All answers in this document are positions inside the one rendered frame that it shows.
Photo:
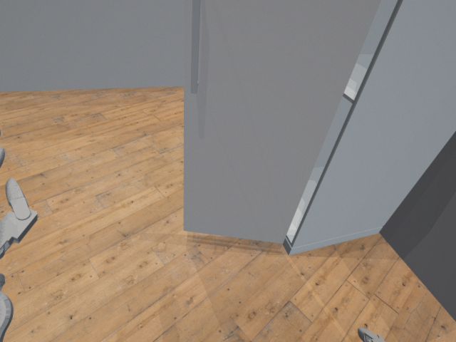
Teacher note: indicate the left robot hand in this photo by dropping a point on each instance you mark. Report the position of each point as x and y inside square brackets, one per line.
[14, 225]

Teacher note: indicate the right robot hand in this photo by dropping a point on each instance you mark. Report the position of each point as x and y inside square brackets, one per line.
[367, 336]

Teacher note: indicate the fridge door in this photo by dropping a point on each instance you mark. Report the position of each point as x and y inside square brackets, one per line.
[271, 75]

